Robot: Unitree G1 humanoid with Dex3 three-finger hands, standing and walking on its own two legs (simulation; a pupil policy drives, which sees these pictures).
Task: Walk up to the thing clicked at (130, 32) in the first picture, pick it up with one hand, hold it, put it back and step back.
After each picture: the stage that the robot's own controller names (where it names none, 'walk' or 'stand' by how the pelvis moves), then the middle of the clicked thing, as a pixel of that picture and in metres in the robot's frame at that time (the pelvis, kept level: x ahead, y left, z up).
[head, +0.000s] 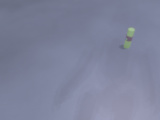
stand; (128, 38) +1.45 -0.44 -0.65
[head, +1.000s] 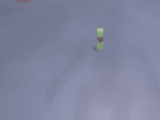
walk; (100, 39) +1.37 +0.00 -0.63
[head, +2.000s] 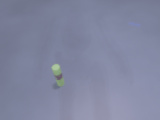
walk; (58, 75) +0.85 +0.35 -0.65
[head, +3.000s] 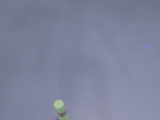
walk; (61, 111) +0.54 +0.26 -0.65
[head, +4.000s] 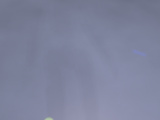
stand; out of the picture +0.39 +0.25 -0.64
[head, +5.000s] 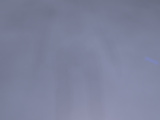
stand; out of the picture +0.38 +0.19 -0.65
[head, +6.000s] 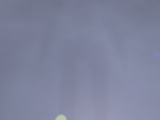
stand; out of the picture +0.38 +0.17 -0.65
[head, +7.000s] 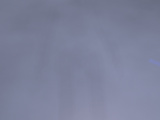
stand; out of the picture +0.39 +0.18 -0.66
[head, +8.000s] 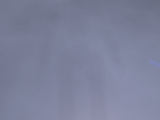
stand; out of the picture +0.37 +0.18 -0.66
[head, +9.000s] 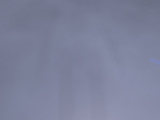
stand; out of the picture +0.37 +0.18 -0.66
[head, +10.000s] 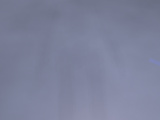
stand; out of the picture +0.37 +0.18 -0.66
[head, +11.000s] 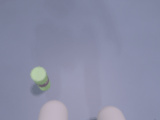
go down; (42, 80) +0.42 +0.22 -0.41
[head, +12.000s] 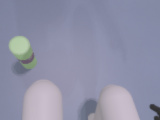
go down; (25, 55) +0.44 +0.26 -0.28
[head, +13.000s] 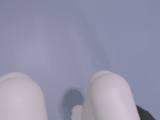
close in; out of the picture +0.41 +0.31 -0.18
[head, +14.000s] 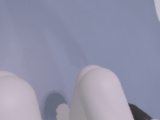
close; out of the picture +0.40 +0.32 -0.15
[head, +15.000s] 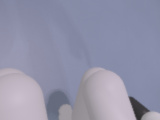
lift; out of the picture +0.36 +0.31 -0.16
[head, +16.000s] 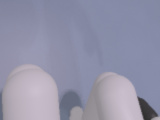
lift; out of the picture +0.27 +0.30 -0.15
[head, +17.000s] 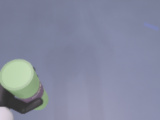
lift; (30, 90) +0.30 +0.18 +0.04
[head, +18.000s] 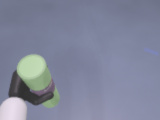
hold; (43, 86) +0.32 +0.15 +0.05
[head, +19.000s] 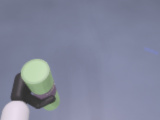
hold; (44, 89) +0.32 +0.15 +0.03
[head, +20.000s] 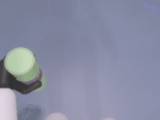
crouch; (30, 74) +0.37 +0.19 -0.03
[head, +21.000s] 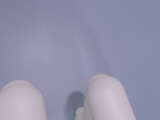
lower; out of the picture +0.44 +0.30 -0.11
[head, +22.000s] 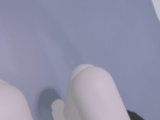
lower; out of the picture +0.43 +0.33 -0.17
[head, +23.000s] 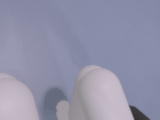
lower; out of the picture +0.40 +0.33 -0.16
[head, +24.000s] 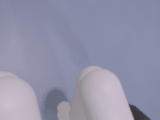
lower; out of the picture +0.39 +0.33 -0.16
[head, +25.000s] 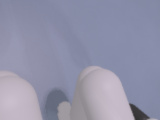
lower; out of the picture +0.38 +0.32 -0.16
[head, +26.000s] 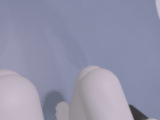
open; out of the picture +0.38 +0.31 -0.16
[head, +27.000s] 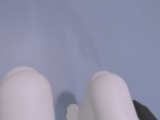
stand; out of the picture +0.39 +0.29 -0.19
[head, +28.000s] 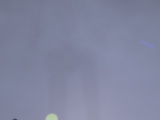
stand; out of the picture +0.36 +0.18 -0.56
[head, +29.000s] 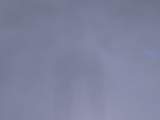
stand; out of the picture +0.37 +0.19 -0.60
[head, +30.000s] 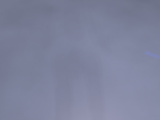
stand; out of the picture +0.37 +0.18 -0.60
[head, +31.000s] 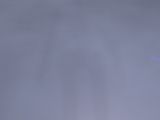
stand; out of the picture +0.40 +0.17 -0.65
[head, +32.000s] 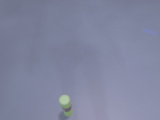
walk; (66, 106) +0.49 +0.20 -0.63
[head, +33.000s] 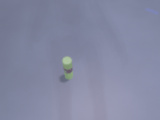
walk; (68, 68) +0.71 +0.17 -0.62
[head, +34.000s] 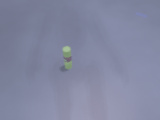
stand; (67, 58) +0.96 +0.21 -0.63
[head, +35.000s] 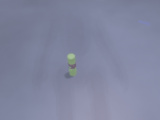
stand; (72, 65) +0.98 +0.19 -0.65
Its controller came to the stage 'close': yes
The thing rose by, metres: 0.68
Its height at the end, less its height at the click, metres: +0.00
